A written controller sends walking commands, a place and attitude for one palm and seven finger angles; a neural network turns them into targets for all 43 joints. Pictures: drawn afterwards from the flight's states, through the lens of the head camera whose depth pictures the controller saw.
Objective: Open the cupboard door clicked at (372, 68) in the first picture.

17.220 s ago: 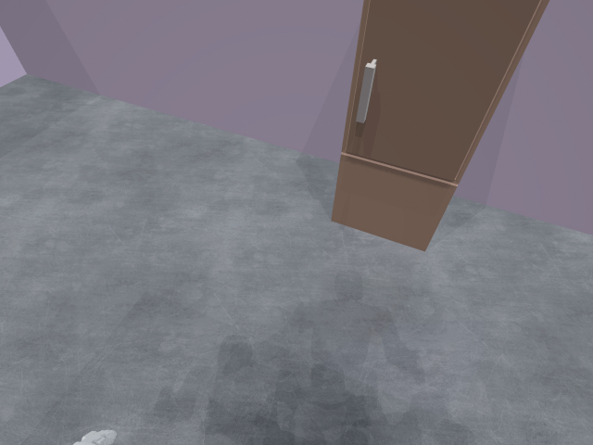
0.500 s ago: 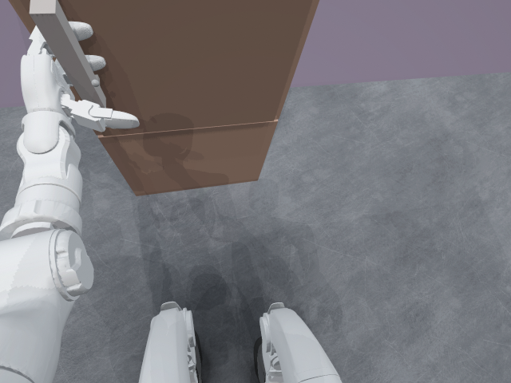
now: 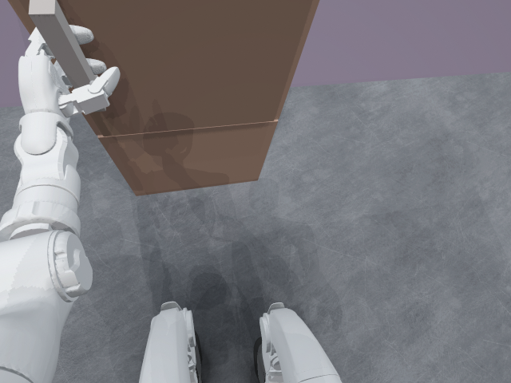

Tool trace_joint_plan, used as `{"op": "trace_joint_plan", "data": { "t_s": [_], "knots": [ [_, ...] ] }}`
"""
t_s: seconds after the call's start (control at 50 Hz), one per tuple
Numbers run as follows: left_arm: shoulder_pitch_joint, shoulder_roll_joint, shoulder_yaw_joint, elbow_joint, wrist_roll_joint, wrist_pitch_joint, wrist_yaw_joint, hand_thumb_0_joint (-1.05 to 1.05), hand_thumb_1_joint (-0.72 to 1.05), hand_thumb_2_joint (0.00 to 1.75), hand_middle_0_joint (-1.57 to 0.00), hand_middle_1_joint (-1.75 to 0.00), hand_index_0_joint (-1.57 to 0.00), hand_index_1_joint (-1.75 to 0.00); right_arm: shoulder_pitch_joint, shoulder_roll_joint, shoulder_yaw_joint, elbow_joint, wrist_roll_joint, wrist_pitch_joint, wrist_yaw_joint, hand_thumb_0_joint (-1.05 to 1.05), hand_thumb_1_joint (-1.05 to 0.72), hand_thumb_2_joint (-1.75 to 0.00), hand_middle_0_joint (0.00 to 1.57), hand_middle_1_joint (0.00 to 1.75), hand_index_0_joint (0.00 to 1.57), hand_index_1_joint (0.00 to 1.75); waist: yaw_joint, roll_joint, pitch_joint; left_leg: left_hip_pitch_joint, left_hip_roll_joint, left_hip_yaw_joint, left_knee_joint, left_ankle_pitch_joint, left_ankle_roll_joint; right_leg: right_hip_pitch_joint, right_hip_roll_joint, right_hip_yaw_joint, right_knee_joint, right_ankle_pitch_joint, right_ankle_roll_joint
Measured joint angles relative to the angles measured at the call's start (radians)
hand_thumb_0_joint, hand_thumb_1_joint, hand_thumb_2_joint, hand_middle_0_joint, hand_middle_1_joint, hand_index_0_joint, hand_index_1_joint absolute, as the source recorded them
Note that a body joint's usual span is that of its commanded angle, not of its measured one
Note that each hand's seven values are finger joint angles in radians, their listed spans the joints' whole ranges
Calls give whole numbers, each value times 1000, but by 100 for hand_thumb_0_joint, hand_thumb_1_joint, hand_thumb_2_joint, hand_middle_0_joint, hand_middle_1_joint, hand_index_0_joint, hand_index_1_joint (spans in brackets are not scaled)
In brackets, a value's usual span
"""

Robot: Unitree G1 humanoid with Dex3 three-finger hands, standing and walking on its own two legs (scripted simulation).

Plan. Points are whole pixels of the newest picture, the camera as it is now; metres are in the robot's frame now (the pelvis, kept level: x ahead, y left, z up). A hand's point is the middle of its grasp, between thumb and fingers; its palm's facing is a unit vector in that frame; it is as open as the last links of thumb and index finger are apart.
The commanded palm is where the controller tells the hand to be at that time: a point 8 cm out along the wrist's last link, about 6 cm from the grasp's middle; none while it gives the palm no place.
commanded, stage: close the thumb around the handle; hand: left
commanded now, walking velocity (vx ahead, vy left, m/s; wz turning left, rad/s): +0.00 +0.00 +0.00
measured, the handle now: (75, 53) +0.59 +0.22 +0.06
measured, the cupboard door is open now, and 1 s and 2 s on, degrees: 0 22 43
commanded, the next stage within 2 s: pull the door open along its arc in 0.22 s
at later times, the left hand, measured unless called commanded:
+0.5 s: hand (94, 87) +0.53 +0.19 +0.05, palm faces +0.11 -0.99 +0.00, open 6.1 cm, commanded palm +0.49 +0.21 +0.05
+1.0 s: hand (137, 158) +0.42 +0.13 +0.05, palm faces +0.43 -0.90 +0.05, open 6.4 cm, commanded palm +0.35 +0.16 +0.05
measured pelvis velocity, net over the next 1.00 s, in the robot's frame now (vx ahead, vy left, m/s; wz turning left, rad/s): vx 0.02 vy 0.00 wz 0.04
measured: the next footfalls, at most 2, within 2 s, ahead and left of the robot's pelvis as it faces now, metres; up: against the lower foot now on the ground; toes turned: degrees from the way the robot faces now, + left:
none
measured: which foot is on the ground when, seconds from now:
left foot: down 0.00-1.00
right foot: down 0.00-1.00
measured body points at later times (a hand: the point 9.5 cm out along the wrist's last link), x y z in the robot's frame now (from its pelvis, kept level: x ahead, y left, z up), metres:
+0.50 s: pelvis +0.00 +0.00 +0.00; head +0.17 +0.03 +0.42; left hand +0.52 +0.24 +0.05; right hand +0.00 -0.26 -0.11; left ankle +0.05 +0.11 -0.60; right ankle +0.00 -0.12 -0.60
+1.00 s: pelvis +0.02 +0.00 +0.03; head +0.14 +0.01 +0.47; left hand +0.39 +0.17 +0.05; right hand +0.15 -0.24 -0.09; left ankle +0.05 +0.11 -0.60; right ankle +0.00 -0.12 -0.60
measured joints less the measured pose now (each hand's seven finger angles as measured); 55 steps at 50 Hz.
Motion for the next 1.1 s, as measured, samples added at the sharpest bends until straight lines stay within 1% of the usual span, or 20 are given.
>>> {"op": "trace_joint_plan", "data": {
  "t_s": [0.08, 0.12, 0.18, 0.34, 0.48, 0.6, 0.7, 0.76, 0.78, 0.8, 0.84, 0.86, 0.92, 0.98, 1.04, 1.1],
  "knots": [
    [3, 1, -3, 8, -1, 1, -2, 0, 59, 76, -38, -131, -37, -131, 1, 0, 2, 1, 2, -2, -1, 0, -91, -90, 21, 30, 21, 30, 1, 1, 0, 5, 0, -1, -2, 0, 0, 6, 0, 0, -4, 1, 1],
    [5, -2, -3, 4, 1, -1, -4, 1, 66, 80, -38, -132, -37, -132, 2, 0, 1, 1, 1, -4, -1, 0, -91, -90, 21, 30, 21, 30, 1, 1, -2, 4, -1, -1, -2, 0, 0, 5, 0, -1, -4, 1, 1],
    [4, -4, -3, 11, 2, -6, 4, 1, 66, 79, -37, -133, -36, -133, -1, 0, 0, 4, 0, -5, -2, 0, -91, -90, 21, 30, 21, 30, 0, 1, -4, 5, -1, 0, -1, -1, 1, 6, 0, 0, -3, 0, 2],
    [2, 2, 8, 16, 4, -7, -5, 1, 66, 79, -36, -134, -36, -135, -5, -3, 2, -1, 1, -7, -5, 0, -91, -90, 21, 30, 21, 30, -5, 1, -4, 2, 1, 1, 4, -2, 3, 2, 1, 2, 1, 1, 3],
    [28, -19, -6, -21, -13, 0, 11, 1, 67, 78, -34, -135, -34, -135, 0, 0, -5, -2, 2, -3, 2, 0, -91, -90, 21, 30, 20, 30, 2, 1, -5, 8, 0, 7, -2, 0, 5, 6, 0, 9, -3, 3, 6],
    [133, -78, -27, -115, -45, -11, 19, 1, 68, 74, -33, -135, -33, -135, 6, 8, -15, -9, 13, 10, 11, 0, -91, -90, 21, 30, 20, 30, 23, -1, -12, 55, -2, 25, -33, -2, 7, 44, -3, 25, -28, 4, 10],
    [283, -160, -79, -251, -79, -20, 32, 1, 67, 71, -32, -134, -33, -135, 3, 17, -28, -21, 26, 19, 21, 0, -91, -90, 21, 30, 20, 30, 50, -7, -23, 120, -8, 39, -76, -1, 8, 102, -9, 39, -66, 6, 12],
    [388, -216, -122, -344, -90, -26, 43, 1, 66, 70, -31, -133, -32, -134, -6, 21, -35, -34, 32, 20, 26, 0, -91, -90, 21, 30, 20, 30, 67, -12, -32, 161, -12, 46, -102, -1, 7, 141, -12, 44, -89, 6, 13],
    [420, -241, -136, -375, -92, -26, 59, 1, 66, 70, -31, -133, -32, -133, -11, 21, -38, -39, 32, 19, 25, 0, -91, -90, 21, 30, 20, 30, 74, -13, -33, 175, -13, 47, -109, -1, 7, 154, -13, 46, -97, 6, 13],
    [450, -272, -150, -404, -93, -29, 94, 1, 66, 70, -30, -132, -32, -133, -17, 22, -40, -44, 29, 16, 24, 0, -91, -90, 21, 30, 20, 30, 82, -14, -34, 188, -14, 49, -117, -1, 6, 167, -14, 47, -104, 6, 14],
    [501, -340, -177, -457, -84, -35, 196, 1, 65, 71, -30, -132, -33, -132, -32, 23, -43, -54, 18, 11, 27, 0, -91, -90, 21, 30, 20, 30, 96, -18, -38, 209, -17, 53, -129, -1, 5, 186, -17, 51, -112, 5, 14],
    [523, -374, -190, -481, -72, -38, 252, 1, 64, 71, -30, -132, -33, -131, -42, 25, -45, -58, 11, 10, 31, 0, -91, -90, 21, 30, 20, 30, 102, -21, -41, 217, -19, 54, -133, -1, 4, 192, -19, 52, -114, 4, 14],
    [576, -457, -234, -534, -15, -46, 412, 1, 64, 73, -30, -132, -34, -130, -72, 32, -50, -72, -11, 7, 42, 0, -91, -90, 21, 30, 20, 30, 116, -28, -50, 230, -25, 55, -136, -2, 1, 203, -25, 52, -109, -3, 11],
    [612, -516, -282, -564, 45, -48, 550, 1, 65, 75, -30, -131, -33, -130, -106, 42, -56, -77, -30, 7, 51, 0, -91, -90, 20, 30, 20, 30, 128, -32, -57, 235, -30, 50, -130, -4, -4, 209, -30, 46, -96, -13, 6],
    [641, -557, -328, -585, 97, -40, 653, 1, 66, 76, -30, -130, -32, -130, -134, 53, -59, -74, -43, 4, 52, 0, -91, -90, 20, 30, 20, 30, 139, -34, -60, 239, -34, 42, -125, -3, -10, 214, -33, 38, -84, -20, -1],
    [674, -583, -373, -606, 132, -29, 706, 1, 66, 76, -30, -130, -31, -131, -152, 64, -59, -67, -51, -3, 47, 0, -91, -90, 20, 30, 20, 30, 150, -37, -58, 250, -38, 32, -127, 0, -18, 226, -35, 28, -81, -25, -10]
  ]
}}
